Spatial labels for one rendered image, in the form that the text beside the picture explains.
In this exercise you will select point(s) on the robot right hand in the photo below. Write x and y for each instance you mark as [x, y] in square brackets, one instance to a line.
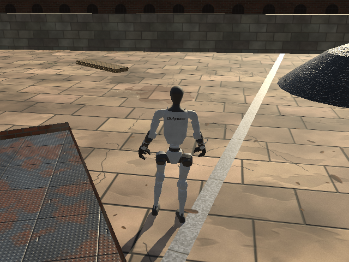
[201, 154]

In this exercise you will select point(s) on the robot right forearm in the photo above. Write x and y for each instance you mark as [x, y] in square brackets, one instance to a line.
[200, 142]

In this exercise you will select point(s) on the robot right upper arm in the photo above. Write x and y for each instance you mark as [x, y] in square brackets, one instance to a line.
[195, 124]

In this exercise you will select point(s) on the robot left hand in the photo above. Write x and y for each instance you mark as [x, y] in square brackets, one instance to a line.
[143, 152]

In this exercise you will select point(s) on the robot left forearm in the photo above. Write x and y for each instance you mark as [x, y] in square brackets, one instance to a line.
[146, 142]

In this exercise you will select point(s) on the robot left upper arm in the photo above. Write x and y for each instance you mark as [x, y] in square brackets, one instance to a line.
[155, 123]

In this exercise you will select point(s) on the right robot foot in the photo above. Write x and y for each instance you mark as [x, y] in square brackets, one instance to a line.
[181, 218]

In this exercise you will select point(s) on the right robot shin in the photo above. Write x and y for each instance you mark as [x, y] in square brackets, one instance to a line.
[182, 195]

